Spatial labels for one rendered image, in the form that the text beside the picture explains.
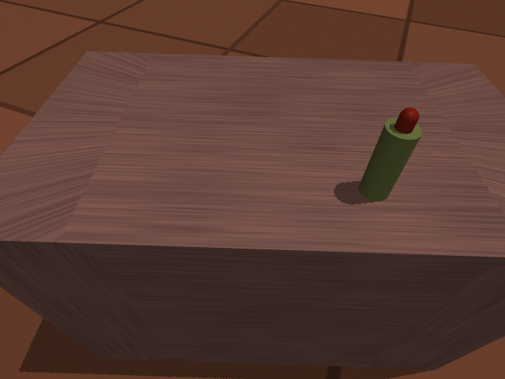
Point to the bottle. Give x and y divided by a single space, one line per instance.
396 143

